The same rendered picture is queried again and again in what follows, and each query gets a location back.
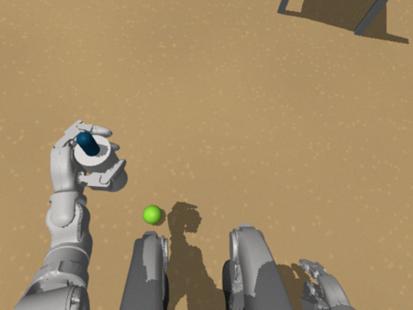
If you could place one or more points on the right robot foot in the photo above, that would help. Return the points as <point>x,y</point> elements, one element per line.
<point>227,286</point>

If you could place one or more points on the right robot hand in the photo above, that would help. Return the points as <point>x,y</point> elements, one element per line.
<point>324,296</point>

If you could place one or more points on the left robot arm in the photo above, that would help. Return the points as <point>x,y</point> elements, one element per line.
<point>61,283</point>

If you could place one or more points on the left robot hand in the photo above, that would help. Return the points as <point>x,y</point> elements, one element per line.
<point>68,174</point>

